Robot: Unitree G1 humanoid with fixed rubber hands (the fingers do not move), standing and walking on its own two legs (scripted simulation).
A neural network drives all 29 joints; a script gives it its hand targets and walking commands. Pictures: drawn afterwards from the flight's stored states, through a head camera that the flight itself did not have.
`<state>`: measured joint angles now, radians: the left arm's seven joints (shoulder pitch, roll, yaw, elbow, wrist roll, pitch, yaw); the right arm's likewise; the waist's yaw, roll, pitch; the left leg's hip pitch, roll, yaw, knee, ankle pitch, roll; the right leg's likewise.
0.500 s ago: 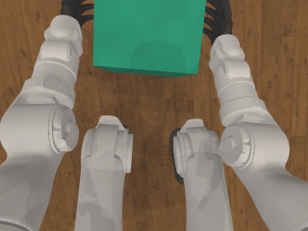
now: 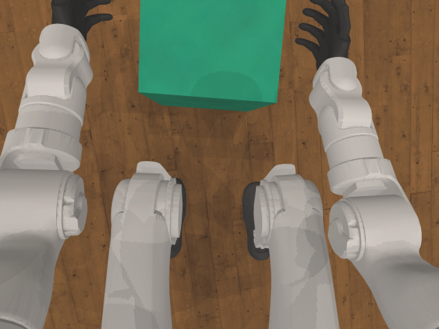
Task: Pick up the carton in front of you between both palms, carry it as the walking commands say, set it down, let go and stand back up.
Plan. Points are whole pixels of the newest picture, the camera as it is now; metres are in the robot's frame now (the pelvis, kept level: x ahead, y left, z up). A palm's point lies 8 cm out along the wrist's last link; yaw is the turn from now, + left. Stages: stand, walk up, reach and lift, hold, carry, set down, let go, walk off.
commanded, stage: set down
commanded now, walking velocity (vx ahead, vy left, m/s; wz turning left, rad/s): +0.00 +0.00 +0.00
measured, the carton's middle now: (209, 51) +0.53 +0.03 -0.26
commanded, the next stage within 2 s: let go in 0.84 s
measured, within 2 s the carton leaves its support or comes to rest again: neither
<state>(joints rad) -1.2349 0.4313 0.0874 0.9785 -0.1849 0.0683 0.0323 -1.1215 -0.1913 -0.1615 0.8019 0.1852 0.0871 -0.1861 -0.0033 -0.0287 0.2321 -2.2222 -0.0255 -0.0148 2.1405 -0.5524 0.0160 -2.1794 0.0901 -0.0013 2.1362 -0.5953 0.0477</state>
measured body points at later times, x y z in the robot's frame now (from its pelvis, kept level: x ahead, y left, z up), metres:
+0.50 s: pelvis +0.02 +0.00 +0.13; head +0.33 +0.03 +0.46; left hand +0.53 +0.24 +0.01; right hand +0.52 -0.16 +0.01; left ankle +0.11 +0.11 -0.35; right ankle +0.11 -0.12 -0.35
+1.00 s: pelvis +0.05 +0.01 +0.26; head +0.33 +0.03 +0.62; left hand +0.51 +0.25 +0.15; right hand +0.50 -0.16 +0.15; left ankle +0.11 +0.11 -0.35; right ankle +0.11 -0.12 -0.35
